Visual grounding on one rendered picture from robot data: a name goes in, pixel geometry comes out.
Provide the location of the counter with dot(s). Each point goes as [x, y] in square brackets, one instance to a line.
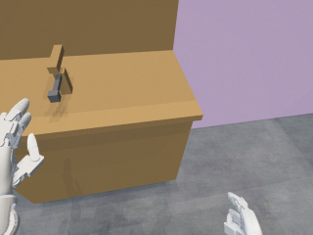
[126, 107]

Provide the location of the robot left hand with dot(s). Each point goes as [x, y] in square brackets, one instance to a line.
[12, 125]

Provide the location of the left robot forearm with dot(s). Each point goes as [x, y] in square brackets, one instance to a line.
[9, 218]

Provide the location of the robot right hand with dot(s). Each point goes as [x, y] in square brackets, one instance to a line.
[246, 220]

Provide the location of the tap lever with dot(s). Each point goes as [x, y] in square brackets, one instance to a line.
[54, 95]

